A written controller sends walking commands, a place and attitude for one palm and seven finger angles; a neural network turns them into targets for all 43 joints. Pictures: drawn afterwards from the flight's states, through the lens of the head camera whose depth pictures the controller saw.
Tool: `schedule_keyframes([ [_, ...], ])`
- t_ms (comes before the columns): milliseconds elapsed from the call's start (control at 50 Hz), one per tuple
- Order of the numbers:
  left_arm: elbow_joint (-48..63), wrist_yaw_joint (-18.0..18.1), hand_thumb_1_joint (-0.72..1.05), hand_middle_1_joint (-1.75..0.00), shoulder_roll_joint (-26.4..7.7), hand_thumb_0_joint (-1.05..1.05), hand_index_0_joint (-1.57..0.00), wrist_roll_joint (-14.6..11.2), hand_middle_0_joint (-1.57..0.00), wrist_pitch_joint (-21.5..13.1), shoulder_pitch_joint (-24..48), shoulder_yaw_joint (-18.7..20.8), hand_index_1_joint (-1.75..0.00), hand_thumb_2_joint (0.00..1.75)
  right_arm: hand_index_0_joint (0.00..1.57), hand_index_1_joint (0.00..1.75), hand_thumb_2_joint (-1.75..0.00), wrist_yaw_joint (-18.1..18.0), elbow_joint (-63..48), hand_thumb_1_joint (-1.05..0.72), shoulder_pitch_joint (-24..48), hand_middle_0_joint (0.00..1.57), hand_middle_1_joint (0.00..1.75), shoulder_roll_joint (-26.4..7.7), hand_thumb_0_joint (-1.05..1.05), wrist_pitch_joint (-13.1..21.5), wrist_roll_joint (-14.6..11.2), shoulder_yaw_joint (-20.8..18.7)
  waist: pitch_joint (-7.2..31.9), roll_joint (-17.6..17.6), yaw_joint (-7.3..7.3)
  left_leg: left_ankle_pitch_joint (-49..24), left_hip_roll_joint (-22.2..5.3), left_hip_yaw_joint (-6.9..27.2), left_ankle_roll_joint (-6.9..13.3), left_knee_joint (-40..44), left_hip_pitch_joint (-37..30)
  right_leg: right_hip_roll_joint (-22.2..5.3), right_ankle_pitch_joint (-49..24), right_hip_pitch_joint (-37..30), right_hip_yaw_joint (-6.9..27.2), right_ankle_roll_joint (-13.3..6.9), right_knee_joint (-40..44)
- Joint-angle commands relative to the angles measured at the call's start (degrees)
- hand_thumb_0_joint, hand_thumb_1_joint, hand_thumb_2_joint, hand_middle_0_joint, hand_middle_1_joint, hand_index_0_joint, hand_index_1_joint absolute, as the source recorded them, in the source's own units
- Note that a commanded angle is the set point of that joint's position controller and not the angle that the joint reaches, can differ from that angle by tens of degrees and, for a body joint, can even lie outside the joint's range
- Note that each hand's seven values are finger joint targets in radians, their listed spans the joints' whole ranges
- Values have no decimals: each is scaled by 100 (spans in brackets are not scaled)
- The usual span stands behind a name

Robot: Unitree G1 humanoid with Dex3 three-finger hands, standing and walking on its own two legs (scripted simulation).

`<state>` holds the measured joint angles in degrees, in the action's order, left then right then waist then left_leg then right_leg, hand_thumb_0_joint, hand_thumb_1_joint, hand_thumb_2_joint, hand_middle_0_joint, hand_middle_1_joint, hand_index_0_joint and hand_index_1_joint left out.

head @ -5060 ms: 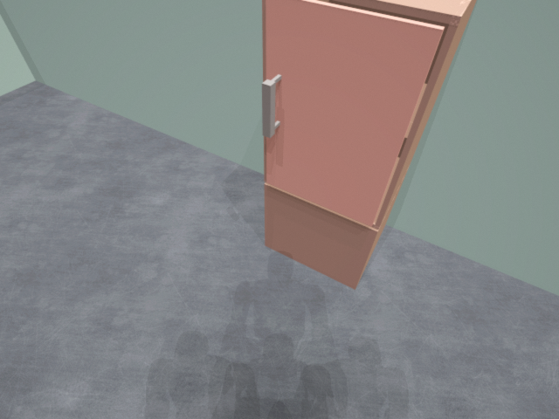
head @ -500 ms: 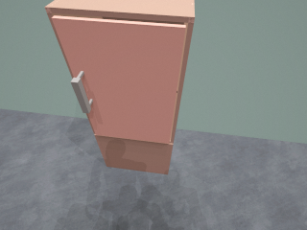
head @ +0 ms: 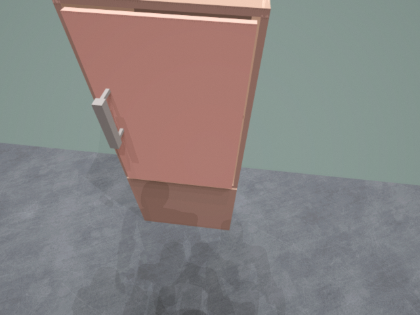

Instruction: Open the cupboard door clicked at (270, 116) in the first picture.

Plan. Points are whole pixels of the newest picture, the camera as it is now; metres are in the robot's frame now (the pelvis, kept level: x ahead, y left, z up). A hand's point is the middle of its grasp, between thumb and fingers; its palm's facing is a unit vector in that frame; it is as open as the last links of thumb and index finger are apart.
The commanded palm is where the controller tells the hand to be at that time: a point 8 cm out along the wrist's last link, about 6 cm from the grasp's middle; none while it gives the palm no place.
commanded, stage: shuffle to correct the standing spot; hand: left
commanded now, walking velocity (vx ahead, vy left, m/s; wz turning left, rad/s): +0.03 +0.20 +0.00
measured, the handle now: (111, 119) +0.57 +0.32 +0.00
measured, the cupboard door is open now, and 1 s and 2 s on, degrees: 0 0 0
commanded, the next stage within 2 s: come to a stop and stand still in 0.74 s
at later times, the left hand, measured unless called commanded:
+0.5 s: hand out of the picture +0.03 +0.29 -0.18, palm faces +0.06 -0.95 -0.30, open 7.4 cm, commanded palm none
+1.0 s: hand out of the picture -0.01 +0.31 -0.14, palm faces +0.08 -0.96 -0.26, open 7.4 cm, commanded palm none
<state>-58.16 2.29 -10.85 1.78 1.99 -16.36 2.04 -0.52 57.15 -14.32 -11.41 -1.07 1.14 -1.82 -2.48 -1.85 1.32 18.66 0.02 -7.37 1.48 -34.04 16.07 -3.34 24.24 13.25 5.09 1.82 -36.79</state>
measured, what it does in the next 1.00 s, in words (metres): steps to the left: left foot, then right foot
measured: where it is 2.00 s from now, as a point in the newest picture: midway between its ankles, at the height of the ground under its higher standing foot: outside the picture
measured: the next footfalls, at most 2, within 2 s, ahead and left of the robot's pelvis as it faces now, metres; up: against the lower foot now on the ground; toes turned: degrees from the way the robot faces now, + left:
left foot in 0.40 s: +0.07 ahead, +0.20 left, +0.00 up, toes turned +5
right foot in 0.66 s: +0.02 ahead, +0.01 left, +0.00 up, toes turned -9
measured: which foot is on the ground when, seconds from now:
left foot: down 0.00-0.14, up 0.16-0.38, down 0.40-0.66, up 0.68-1.00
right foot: down 0.00-0.40, up 0.42-0.64, down 0.66-1.00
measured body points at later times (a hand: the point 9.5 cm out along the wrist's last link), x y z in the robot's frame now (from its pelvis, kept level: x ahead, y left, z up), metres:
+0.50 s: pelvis +0.00 +0.07 -0.01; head +0.04 +0.08 +0.44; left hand +0.02 +0.34 -0.16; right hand +0.11 -0.18 -0.14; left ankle +0.03 +0.19 -0.73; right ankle -0.06 -0.07 -0.67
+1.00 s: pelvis +0.00 +0.12 +0.02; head +0.03 +0.10 +0.47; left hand -0.02 +0.36 -0.12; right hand +0.05 -0.12 -0.14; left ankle +0.02 +0.30 -0.68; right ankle -0.02 +0.01 -0.73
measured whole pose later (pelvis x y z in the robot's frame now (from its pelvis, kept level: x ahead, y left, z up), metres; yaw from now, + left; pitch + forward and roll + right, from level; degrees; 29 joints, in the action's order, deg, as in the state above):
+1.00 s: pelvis +0.00 +0.12 +0.02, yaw +0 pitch +1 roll +4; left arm -57.4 1.4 -9.9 2.3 0.3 -19.7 2.4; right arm 0.9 56.7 -14.2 -10.9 -3.2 0.8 -2.6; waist -1.8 -2.5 2.7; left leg 18.2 -2.8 -3.5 -3.6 -43.5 23.2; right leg -7.8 16.7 13.2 -6.3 0.0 -28.9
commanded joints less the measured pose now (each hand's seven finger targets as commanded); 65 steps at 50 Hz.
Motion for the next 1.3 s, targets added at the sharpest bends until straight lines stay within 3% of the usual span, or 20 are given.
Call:
schedule_keyframes([
  [0, 456, 43, 90, -30, -499, 0, -20, -28, -20, -68, -83, 136, -30, 90, 20, 30, -90, -42, -415, -90, -289, 20, 30, -857, 0, 58, 17, -191, 225, 1222, -58, -2125, -1403, 1375, 822, 1234, -601, 141, 488, 1004, -738, -316, -1001],
  [80, 295, 38, 90, -30, -472, 0, -20, -14, -20, -154, -724, 145, -30, 90, 20, 30, -90, -5, -665, -90, 298, 20, 30, -736, 0, 7, 19, -149, 375, 457, 385, -1869, -995, 795, 569, 253, 349, -233, -825, -200, -557, -409, 469],
  [120, 259, 102, 90, -30, -1334, 0, -20, 17, -20, -256, -1080, 318, -30, 90, 20, 30, -90, 48, -963, -90, 528, 20, 30, -424, 0, 3, 16, -145, 250, -1302, 454, 1140, 68, 144, -172, -1680, 1926, -2460, -3829, -1070, 2071, -1354, 1571],
  [140, 197, 131, 90, -30, -1366, 0, -20, -1, -20, -299, -1225, 337, -30, 90, 20, 30, -90, 28, -950, -90, 746, 20, 30, -461, 0, -22, 49, -135, 247, -1409, 530, 1547, -103, 594, -202, -2506, 2158, -2547, -4809, -1099, 2131, -1590, 1490],
  [220, 533, 144, 90, -30, -1232, 0, -20, 80, -20, -308, -251, 337, -30, 90, 20, 30, -90, 137, -957, -90, 744, 20, 30, -373, 0, -49, -49, -147, 116, -1052, 129, 856, -267, 775, -286, -2279, 1925, -1821, -4623, -675, 494, -1192, 1127],
  [340, 677, 23, 90, -30, -1463, 0, -20, 26, -20, -164, 113, 442, -30, 90, 20, 30, -90, 148, -684, -90, -156, 20, 30, -487, 0, 39, -54, -177, 595, -619, -200, -979, 135, -121, -342, 735, -789, -1076, -2932, 432, -266, -554, 152],
  [380, 849, -15, 90, -30, -762, 0, -20, -51, -20, -61, 61, 315, -30, 90, 20, 30, -90, 89, -671, -90, -624, 20, 30, -1369, 0, 50, 19, -371, 1048, 1852, -367, -3590, -1932, 2157, 797, 1083, -1673, 48, 1404, 1976, -1050, -46, -2151],
  [420, 981, 108, 90, -30, -523, 0, -20, -49, -20, -48, 395, 249, -30, 90, 20, 30, -90, 10, -730, -90, -450, 20, 30, -1250, 0, -16, 37, -329, 812, 1777, -389, -3011, -2089, 2428, 1455, 1336, -769, 49, 1604, 2320, -606, -233, -3640],
  [480, 703, 61, 90, -30, -553, 0, -20, -55, -20, -11, 79, 240, -30, 90, 20, 30, -90, -9, -984, -90, 492, 20, 30, -732, 0, -27, 119, -159, 587, 1469, 33, -2132, -1302, 1346, 984, 1285, 211, -105, 788, 1471, -882, -256, -3103],
  [580, 515, 35, 90, -30, -303, 0, -20, -40, -20, -40, -586, 159, -30, 90, 20, 30, -90, -12, -908, -90, 244, 20, 30, -735, 0, -76, 59, -171, 535, 924, 219, -1487, -1173, 1201, 901, 1033, 459, 18, -242, 43, -1140, -186, -211],
  [600, 452, 51, 90, -30, -401, 0, -20, -21, -20, -96, -860, 184, -30, 90, 20, 30, -90, 6, -933, -90, 244, 20, 30, -681, 0, -81, 27, -170, 559, 563, 362, -1039, -990, 1065, 690, 600, 785, -121, -871, -566, -1014, -205, 708],
  [640, 576, 97, 90, -30, -1396, 0, -20, 32, -20, -214, -1026, 353, -30, 90, 20, 30, -90, 44, -1141, -90, 195, 20, 30, -302, 0, -68, 6, -157, 132, -1582, 417, 1277, 116, 378, -212, -1727, 2473, -2738, -2421, -1034, 2037, -1171, 2136],
  [660, 565, 89, 90, -30, -1389, 0, -20, -21, -20, -260, -1009, 329, -30, 90, 20, 30, -90, 18, -1092, -90, 387, 20, 30, -524, 0, -149, 82, -179, 133, -1016, 399, 1275, -54, 1026, -273, -2644, 2308, -2871, -2674, -510, 1965, -1421, 2182],
  [760, 678, 55, 90, -30, -976, 0, -20, -28, -20, -390, -163, 263, -30, 90, 20, 30, -90, 162, -616, -90, 8, 20, 30, -367, 0, -203, 19, -181, 124, -842, -44, -192, -177, 784, -500, -3362, 1989, -1600, -3442, -186, -26, -1008, 1765],
  [920, 360, -31, 90, -30, -1030, 0, -20, 51, -20, -284, -508, 286, -30, 90, 20, 30, -90, 152, -538, -90, 366, 20, 30, -40, 0, -61, -58, -76, 123, -1194, 213, 77, -89, 80, -502, -884, 905, -1326, -2335, -226, -413, -958, 1775],
  [980, 227, -17, 90, -30, -912, 0, -20, -1, -20, -218, -418, 254, -30, 90, 20, 30, -90, 74, -237, -90, -264, 20, 30, -21, 0, 81, -61, -38, 409, -959, -78, -766, -15, -39, -397, 674, -444, -960, -2001, 93, -673, -673, 1147],
  [1040, 264, -7, 90, -30, -72, 0, -20, -89, -20, -132, -734, 24, -30, 90, 20, 30, -90, -35, -87, -90, -856, 20, 30, -913, 0, 181, 9, -136, 500, 1498, -186, -2545, -2141, 2183, 535, 1649, -821, -45, 910, 945, -1014, -101, -604],
  [1060, 386, -20, 90, -30, -83, 0, -20, -68, -20, -153, -595, 23, -30, 90, 20, 30, -90, -54, -122, -90, -758, 20, 30, -922, 0, 152, 62, -126, 185, 1045, -200, -2164, -2223, 2246, 751, 1697, -84, -18, 874, 813, -833, -161, -897],
  [1100, 140, -66, 90, -30, -163, 0, -20, -53, -20, -66, -441, 69, -30, 90, 20, 30, -90, -197, 73, -90, -477, 20, 30, -701, 0, 189, 90, -66, 69, 2044, -192, -2674, -1975, 2091, 674, 1840, -196, -39, 639, 1009, -592, -181, -1575],
  [1280, -52, -189, 90, -30, -63, 0, -20, -81, -20, -114, -635, 89, -30, 90, 20, 30, -90, -206, 36, -90, -80, 20, 30, -728, 0, 70, 52, -169, 184, 1075, 24, -1093, -1384, 1285, 402, 1306, 252, 201, -755, -303, -901, -130, 767],
])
